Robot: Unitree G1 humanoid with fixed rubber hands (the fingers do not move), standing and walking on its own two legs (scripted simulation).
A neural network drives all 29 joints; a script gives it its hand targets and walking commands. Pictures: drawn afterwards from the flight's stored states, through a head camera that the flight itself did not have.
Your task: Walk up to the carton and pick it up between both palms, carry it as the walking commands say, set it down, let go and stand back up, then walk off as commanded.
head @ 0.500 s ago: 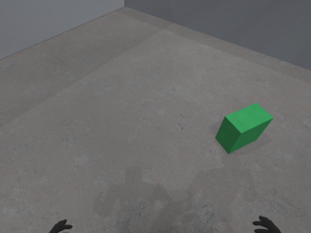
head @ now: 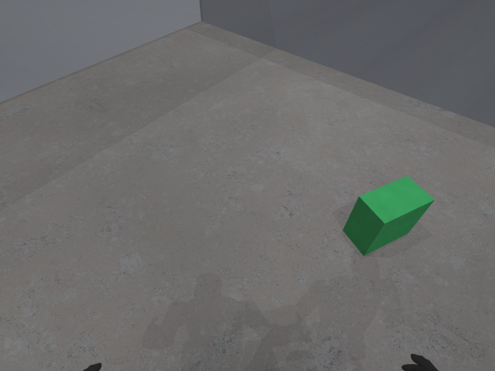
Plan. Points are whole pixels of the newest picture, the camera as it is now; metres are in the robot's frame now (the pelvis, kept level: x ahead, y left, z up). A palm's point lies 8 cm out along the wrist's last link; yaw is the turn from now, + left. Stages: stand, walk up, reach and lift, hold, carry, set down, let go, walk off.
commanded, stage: stand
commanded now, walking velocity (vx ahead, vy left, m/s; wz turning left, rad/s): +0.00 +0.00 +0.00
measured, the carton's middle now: (385, 216) +0.86 -0.64 -0.64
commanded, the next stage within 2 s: walk up in 1.74 s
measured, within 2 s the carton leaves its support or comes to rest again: neither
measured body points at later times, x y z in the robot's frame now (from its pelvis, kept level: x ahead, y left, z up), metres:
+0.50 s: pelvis +0.00 +0.00 +0.01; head +0.01 +0.01 +0.46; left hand +0.08 +0.29 -0.13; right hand +0.10 -0.31 -0.11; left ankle -0.02 +0.10 -0.74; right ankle -0.02 -0.15 -0.74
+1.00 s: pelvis -0.01 -0.01 +0.01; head +0.00 -0.01 +0.46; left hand +0.07 +0.29 -0.12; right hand +0.11 -0.32 -0.11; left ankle -0.02 +0.10 -0.74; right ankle -0.02 -0.15 -0.74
